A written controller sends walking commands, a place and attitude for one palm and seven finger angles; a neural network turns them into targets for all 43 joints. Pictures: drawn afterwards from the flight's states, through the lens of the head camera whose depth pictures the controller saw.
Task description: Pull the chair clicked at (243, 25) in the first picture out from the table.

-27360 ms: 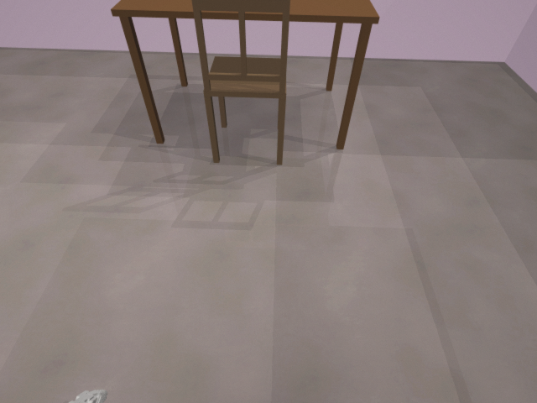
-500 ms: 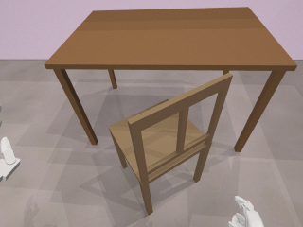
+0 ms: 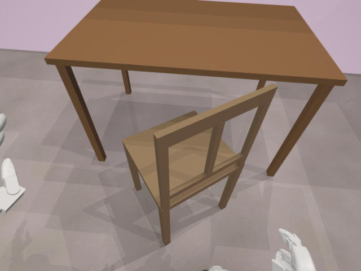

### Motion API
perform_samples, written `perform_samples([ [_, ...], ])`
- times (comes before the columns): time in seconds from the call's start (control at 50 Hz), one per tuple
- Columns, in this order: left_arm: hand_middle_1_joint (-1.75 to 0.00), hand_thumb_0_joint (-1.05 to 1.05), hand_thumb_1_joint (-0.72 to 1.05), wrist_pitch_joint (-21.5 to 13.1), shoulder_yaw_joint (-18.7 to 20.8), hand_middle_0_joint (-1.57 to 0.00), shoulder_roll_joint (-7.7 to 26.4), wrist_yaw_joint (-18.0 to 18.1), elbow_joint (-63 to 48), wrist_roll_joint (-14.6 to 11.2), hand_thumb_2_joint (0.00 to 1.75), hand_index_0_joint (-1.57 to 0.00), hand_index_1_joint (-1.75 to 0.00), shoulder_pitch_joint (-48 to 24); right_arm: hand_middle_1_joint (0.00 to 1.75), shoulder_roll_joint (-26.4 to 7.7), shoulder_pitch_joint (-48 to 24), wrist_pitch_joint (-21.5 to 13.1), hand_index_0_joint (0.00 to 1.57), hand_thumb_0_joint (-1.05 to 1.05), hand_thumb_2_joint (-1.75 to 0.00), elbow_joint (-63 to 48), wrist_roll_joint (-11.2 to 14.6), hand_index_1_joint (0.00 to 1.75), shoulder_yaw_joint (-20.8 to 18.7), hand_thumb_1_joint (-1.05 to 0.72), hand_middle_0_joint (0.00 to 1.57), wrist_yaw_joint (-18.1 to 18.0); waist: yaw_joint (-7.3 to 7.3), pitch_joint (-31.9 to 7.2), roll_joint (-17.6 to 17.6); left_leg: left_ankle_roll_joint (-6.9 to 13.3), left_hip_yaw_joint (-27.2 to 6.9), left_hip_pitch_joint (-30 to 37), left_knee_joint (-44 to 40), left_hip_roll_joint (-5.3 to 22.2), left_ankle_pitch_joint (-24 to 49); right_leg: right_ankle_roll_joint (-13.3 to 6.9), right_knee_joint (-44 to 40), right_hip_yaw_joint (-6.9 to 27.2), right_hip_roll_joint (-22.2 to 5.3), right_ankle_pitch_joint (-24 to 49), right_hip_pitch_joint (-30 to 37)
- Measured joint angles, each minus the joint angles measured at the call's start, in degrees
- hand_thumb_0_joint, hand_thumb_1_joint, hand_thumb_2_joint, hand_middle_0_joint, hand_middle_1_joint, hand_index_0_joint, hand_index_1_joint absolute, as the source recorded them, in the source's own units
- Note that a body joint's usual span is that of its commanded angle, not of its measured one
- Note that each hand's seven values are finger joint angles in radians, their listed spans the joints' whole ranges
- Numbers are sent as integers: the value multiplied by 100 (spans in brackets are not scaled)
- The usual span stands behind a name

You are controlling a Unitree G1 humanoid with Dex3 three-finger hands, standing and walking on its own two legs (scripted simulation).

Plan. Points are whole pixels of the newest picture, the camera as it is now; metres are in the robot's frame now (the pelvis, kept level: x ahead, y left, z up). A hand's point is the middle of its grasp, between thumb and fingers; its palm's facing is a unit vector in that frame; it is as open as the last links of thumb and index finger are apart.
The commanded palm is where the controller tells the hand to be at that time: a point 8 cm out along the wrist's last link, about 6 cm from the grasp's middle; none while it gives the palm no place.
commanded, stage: step back with the hand held close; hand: left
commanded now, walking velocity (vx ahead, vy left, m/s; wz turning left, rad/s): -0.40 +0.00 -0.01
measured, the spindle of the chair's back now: (213, 150) +0.49 -0.09 -0.08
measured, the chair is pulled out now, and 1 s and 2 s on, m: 0.23 0.23 0.23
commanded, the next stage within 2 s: stop stepping back and stand still in 0.96 s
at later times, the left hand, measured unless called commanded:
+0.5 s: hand out of the picture +0.15 +0.26 +0.18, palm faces +0.39 -0.72 -0.57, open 7.4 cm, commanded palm +0.09 +0.29 +0.20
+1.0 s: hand out of the picture +0.04 +0.26 +0.18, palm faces +0.39 -0.75 -0.53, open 7.4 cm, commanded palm -0.02 +0.29 +0.20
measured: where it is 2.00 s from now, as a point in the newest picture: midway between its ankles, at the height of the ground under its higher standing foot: outside the picture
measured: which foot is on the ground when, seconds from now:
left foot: down 0.00-0.62, up 0.64-0.84, down 0.86-1.00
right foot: up 0.00-0.06, down 0.08-0.42, up 0.44-0.56, down 0.58-0.86, up 0.88-1.00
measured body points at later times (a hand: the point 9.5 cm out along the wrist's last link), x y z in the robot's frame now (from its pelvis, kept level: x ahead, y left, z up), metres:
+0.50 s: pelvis -0.04 -0.01 +0.01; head -0.01 +0.00 +0.46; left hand +0.12 +0.30 +0.21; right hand +0.15 -0.26 -0.07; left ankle -0.05 +0.12 -0.72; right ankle +0.00 -0.13 -0.70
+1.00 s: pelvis -0.16 -0.01 +0.02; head -0.14 +0.00 +0.47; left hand +0.02 +0.30 +0.21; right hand -0.01 -0.26 -0.07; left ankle -0.15 +0.12 -0.72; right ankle -0.13 -0.12 -0.70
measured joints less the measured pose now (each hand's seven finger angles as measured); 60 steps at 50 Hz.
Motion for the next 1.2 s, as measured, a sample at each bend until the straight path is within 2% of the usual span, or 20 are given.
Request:
perform_samples([
  [0.08,-30,1,88,25,95,-22,18,4,-11,14,90,-21,-31,13,30,170,134,-179,20,1,-90,117,-98,30,-72,-91,20,-48,48,-142,85,-25,-114,70,-21,98,-45,40,874,260,215,-725,256],
  [0.18,-30,1,89,11,138,-22,-148,4,54,-73,90,-21,-31,-328,30,334,-75,-299,20,1,-90,318,-94,30,17,-90,20,54,189,-8,92,-176,-50,94,-85,218,109,-34,193,194,261,-881,729],
  [0.26,-30,1,89,44,-93,-21,-130,-98,-28,-157,90,-21,-30,-415,30,346,-332,-185,20,1,-90,178,-34,30,81,-90,20,99,107,118,45,-318,53,-257,153,219,460,-93,31,184,210,-788,620],
  [0.34,-30,1,89,16,-141,-22,160,-168,-308,-151,90,-21,-31,-123,30,270,-516,10,20,1,-90,40,34,30,8,-90,20,19,-42,175,-3,-319,-47,-765,591,294,-17,-95,-265,76,139,-489,488],
  [0.4,-30,1,89,-21,36,-22,397,-144,-540,-182,90,-21,-31,274,30,148,-540,32,20,1,-90,-5,60,30,-40,-90,20,-74,-58,183,-42,-267,-39,-582,-365,495,747,-22,-240,69,120,-377,346],
  [0.46,-30,1,88,-76,203,-22,525,-72,-456,-185,90,-22,-31,380,30,153,-500,-151,20,1,-90,157,29,30,-185,-91,20,-167,98,198,-139,-340,77,-604,-320,431,824,56,338,224,96,-923,194],
  [0.52,-30,1,88,-33,300,-22,343,39,-178,-195,90,-22,-31,263,30,248,-374,-423,20,1,-90,349,-58,30,-238,-91,20,-184,232,120,-76,-378,118,-537,-436,470,860,52,1014,275,215,-1490,301],
  [0.58,-30,1,89,78,219,-22,48,114,40,-178,90,-21,-31,-2,30,334,-276,-605,20,1,-90,448,-84,30,-141,-91,20,-104,390,95,-42,-433,209,-476,-549,529,986,38,500,163,169,-1059,806],
  [0.62,-30,1,89,116,80,-21,-121,103,119,-160,90,-21,-31,-215,30,345,-301,-636,20,1,-90,449,-103,30,-25,-91,20,-49,467,100,1,-490,267,-617,-434,609,999,-99,111,188,231,-1155,927],
  [0.68,-30,2,89,201,-297,-21,-270,32,133,-125,90,-21,-30,-529,30,312,-383,-553,20,1,-90,476,-81,30,10,-91,20,24,390,147,95,-452,88,-1057,449,524,407,-213,-140,124,269,-853,821],
  [0.74,-30,2,89,159,-355,-22,-78,-46,-87,-92,90,-21,-30,-342,30,365,-422,-374,20,1,-90,426,-42,30,25,-90,20,38,204,170,-72,-465,126,-1244,1367,375,95,-207,-497,166,171,-497,809],
  [0.78,-30,1,89,90,-235,-22,100,-66,-210,-100,90,-21,-31,-48,30,380,-407,-276,20,1,-90,335,-18,30,35,-90,20,9,93,136,-169,-456,199,-1032,1063,381,61,-184,-670,232,143,-308,765],
  [0.82,-30,1,89,52,-119,-22,250,-67,-280,-122,90,-21,-31,170,30,315,-363,-237,20,1,-90,259,-3,30,16,-90,20,-44,7,96,-157,-416,209,-655,204,423,297,-135,-755,238,157,-164,685],
  [0.86,-30,1,88,-14,-51,-22,373,-65,-329,-154,90,-21,-31,225,30,147,-279,-272,20,1,-90,193,12,30,-65,-90,20,-105,-62,69,57,-273,77,-297,-764,582,782,-70,-677,91,254,-109,530],
  [0.92,-30,1,88,-124,144,-22,514,-37,-128,-172,90,-21,-31,120,30,191,-242,-375,20,1,-90,418,-1,30,-193,-91,20,-167,4,163,-115,-323,114,-441,-631,479,949,42,21,227,234,-883,303],
  [0.98,-30,1,88,-69,279,-22,351,11,-2,-200,90,-21,-31,136,30,254,-83,-605,20,1,-90,561,-88,30,-210,-91,20,-148,87,136,-101,-374,152,-439,-688,508,1061,46,642,232,316,-1346,416],
  [1.04,-30,1,89,-12,206,-22,119,49,27,-191,90,-21,-31,80,30,292,20,-767,20,1,-90,628,-114,30,-138,-91,20,-70,219,111,-78,-409,233,-459,-726,541,1186,41,279,163,242,-1009,911],
  [1.08,-30,1,89,-18,119,-21,12,35,41,-165,90,-21,-31,-46,30,296,-36,-788,20,1,-90,627,-143,30,-57,-91,20,-34,308,123,-58,-450,297,-627,-601,592,1219,-106,-77,229,277,-1033,1045],
  [1.12,-30,1,89,-15,-66,-21,-103,10,107,-147,90,-21,-30,-235,30,264,-159,-719,20,1,-90,621,-124,30,-31,-90,20,3,294,195,66,-446,217,-843,-340,630,943,-201,-177,197,355,-884,954],
  [1.2,-30,1,89,59,-255,-22,11,-36,81,-132,90,-21,-31,-123,30,275,-124,-568,20,1,-90,480,-32,30,19,-90,20,26,132,136,-29,-359,151,-1011,555,409,315,-205,-545,189,242,-450,971],
])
